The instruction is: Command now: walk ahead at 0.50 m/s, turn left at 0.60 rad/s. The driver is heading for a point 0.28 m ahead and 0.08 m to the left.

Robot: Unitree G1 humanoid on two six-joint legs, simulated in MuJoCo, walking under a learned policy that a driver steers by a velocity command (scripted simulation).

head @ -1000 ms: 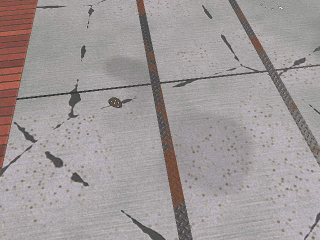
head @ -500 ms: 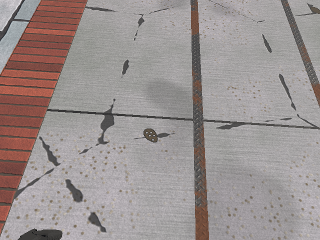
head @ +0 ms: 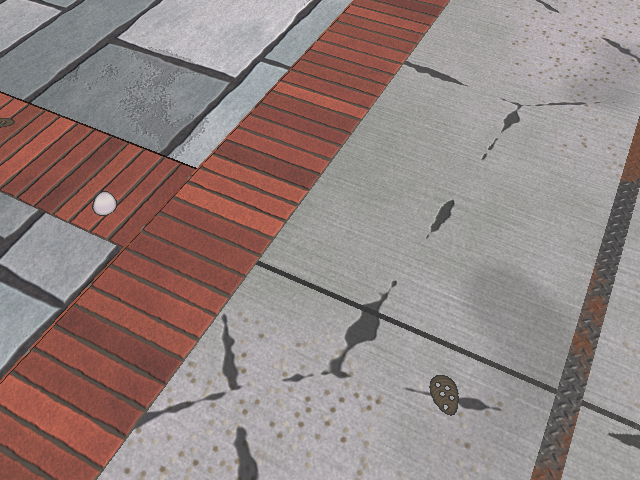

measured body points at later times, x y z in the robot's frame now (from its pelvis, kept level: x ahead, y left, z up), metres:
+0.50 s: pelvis +0.20 +0.06 -0.01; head +0.24 +0.08 +0.44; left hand +0.30 +0.35 -0.13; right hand +0.38 -0.18 -0.11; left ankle +0.24 +0.15 -0.74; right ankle +0.28 -0.10 -0.71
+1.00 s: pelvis +0.27 +0.04 -0.01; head +0.28 +0.05 +0.44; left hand +0.34 +0.31 -0.14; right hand +0.41 -0.21 -0.14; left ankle +0.24 +0.15 -0.74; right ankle +0.29 -0.08 -0.74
